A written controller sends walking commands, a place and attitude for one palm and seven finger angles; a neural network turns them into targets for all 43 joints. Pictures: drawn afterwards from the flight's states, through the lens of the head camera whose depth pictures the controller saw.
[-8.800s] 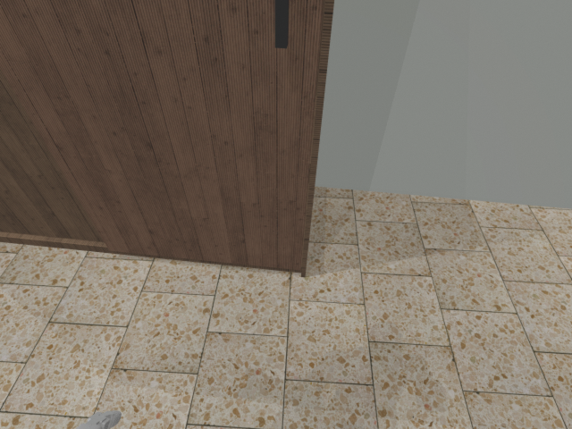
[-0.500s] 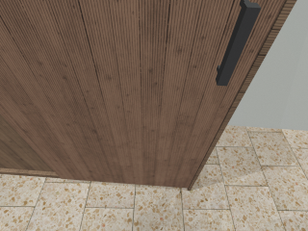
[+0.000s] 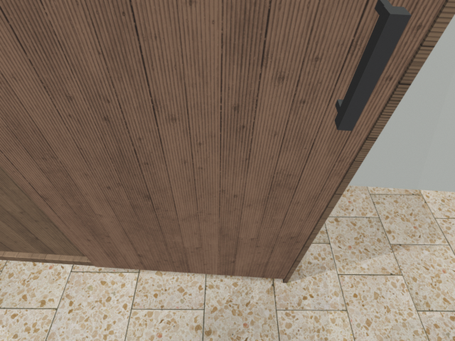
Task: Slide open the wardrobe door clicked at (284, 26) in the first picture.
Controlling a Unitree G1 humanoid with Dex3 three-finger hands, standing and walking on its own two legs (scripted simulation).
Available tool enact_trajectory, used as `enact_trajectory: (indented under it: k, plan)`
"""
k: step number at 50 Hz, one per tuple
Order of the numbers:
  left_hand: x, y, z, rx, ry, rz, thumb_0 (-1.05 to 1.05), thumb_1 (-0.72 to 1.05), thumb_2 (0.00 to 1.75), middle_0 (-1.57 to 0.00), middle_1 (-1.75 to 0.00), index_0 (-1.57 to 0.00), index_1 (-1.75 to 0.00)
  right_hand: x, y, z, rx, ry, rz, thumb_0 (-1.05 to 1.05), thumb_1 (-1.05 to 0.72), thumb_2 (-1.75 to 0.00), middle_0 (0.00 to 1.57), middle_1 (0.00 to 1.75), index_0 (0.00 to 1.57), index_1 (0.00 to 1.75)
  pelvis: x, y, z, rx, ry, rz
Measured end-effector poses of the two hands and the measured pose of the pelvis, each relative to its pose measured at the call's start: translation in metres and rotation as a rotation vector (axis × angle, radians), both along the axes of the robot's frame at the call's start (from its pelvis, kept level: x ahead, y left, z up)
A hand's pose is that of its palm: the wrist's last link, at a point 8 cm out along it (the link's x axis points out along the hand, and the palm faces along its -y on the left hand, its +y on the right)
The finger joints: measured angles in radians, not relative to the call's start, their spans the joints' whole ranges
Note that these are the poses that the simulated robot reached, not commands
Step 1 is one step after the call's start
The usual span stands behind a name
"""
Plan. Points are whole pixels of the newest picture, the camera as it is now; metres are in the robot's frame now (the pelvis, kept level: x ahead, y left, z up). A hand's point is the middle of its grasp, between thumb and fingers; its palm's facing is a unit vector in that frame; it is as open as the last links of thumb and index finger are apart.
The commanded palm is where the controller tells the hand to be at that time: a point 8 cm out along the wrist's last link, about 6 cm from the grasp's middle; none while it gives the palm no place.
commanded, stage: look again from close up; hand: right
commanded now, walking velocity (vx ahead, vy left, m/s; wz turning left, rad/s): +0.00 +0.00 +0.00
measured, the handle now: (361, 70) +0.44 -0.16 +0.27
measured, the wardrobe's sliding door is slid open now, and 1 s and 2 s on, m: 0.00 0.00 0.00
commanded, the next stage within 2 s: raise the hand with hooked fingers in 0.56 s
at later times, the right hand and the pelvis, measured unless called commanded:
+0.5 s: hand out of the picture +0.00 -0.16 -0.17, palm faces +0.02 +0.97 -0.22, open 7.4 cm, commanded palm none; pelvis +0.00 +0.02 +0.00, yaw +0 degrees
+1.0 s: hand (347, 331) +0.15 -0.16 +0.02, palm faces -0.04 +1.00 -0.02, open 8.2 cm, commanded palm +0.11 -0.24 +0.00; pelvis -0.05 +0.01 -0.04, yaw -1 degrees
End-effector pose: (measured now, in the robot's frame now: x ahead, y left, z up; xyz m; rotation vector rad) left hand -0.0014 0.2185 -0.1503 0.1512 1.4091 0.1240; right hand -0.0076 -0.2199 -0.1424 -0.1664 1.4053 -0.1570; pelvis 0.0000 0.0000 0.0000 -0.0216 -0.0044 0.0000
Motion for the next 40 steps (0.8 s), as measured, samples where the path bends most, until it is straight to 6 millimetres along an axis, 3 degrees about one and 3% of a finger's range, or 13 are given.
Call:
enact_trajectory:
  k: [16,34,36,40]
  plan:
    - [0.012,0.021,0.002,0.018,-0.029,-0.008,0.00,0.91,0.89,-0.20,-0.30,-0.20,-0.30,0.006,0.010,0.001,-0.011,-0.025,-0.005,0.01,-0.91,-0.90,0.20,0.30,0.20,0.29,0.002,0.015,0.000,0.001,-0.003,-0.001]
    - [-0.002,0.026,0.003,0.019,-0.007,0.004,0.00,0.91,0.89,-0.20,-0.30,-0.20,-0.30,0.000,0.011,0.002,-0.023,-0.022,-0.004,0.01,-0.90,-0.90,0.20,0.30,0.20,0.29,-0.004,0.019,0.001,0.007,-0.002,0.003]
    - [0.006,0.028,0.007,0.038,-0.110,0.014,0.00,0.91,0.89,-0.20,-0.30,-0.20,-0.30,0.027,0.006,0.019,-0.022,-0.202,-0.091,0.01,-0.90,-0.90,0.20,0.30,0.20,0.30,-0.007,0.017,-0.001,0.007,0.005,0.011]
    - [0.047,0.033,0.017,0.066,-0.401,-0.017,0.01,0.91,0.89,-0.20,-0.30,-0.20,-0.30,0.116,-0.008,0.103,-0.071,-0.810,-0.100,0.02,-0.88,-0.89,0.20,0.32,0.20,0.31,-0.017,0.011,-0.007,-0.003,0.019,-0.034]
